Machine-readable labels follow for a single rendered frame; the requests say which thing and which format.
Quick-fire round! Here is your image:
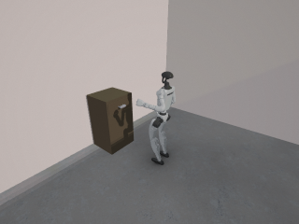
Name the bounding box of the left robot upper arm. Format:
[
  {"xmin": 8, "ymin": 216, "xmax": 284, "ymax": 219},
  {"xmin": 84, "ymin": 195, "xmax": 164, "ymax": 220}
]
[{"xmin": 156, "ymin": 89, "xmax": 165, "ymax": 112}]

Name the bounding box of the robot head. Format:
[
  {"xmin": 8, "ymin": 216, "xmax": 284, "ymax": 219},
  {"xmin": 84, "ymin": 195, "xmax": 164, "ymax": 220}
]
[{"xmin": 162, "ymin": 71, "xmax": 174, "ymax": 90}]

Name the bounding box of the right robot foot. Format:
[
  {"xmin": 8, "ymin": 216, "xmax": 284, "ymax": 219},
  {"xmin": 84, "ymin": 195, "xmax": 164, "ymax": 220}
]
[{"xmin": 160, "ymin": 150, "xmax": 169, "ymax": 158}]

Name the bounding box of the cabinet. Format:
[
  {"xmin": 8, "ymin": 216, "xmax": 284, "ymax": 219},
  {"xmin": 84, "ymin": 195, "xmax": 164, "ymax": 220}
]
[{"xmin": 87, "ymin": 87, "xmax": 134, "ymax": 155}]

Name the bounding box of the robot left hand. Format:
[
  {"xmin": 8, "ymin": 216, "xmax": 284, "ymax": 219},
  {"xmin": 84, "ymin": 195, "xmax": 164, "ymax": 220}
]
[{"xmin": 136, "ymin": 99, "xmax": 144, "ymax": 106}]

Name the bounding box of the left robot forearm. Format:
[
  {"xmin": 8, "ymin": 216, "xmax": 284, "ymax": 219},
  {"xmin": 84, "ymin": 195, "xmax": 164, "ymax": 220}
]
[{"xmin": 143, "ymin": 102, "xmax": 164, "ymax": 112}]

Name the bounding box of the right robot upper arm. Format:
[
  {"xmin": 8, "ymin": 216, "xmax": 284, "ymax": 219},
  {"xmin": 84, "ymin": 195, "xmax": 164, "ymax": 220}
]
[{"xmin": 170, "ymin": 86, "xmax": 176, "ymax": 104}]

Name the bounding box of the drawer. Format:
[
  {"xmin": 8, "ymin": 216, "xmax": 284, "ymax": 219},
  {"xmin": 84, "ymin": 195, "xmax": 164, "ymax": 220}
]
[{"xmin": 107, "ymin": 95, "xmax": 132, "ymax": 116}]

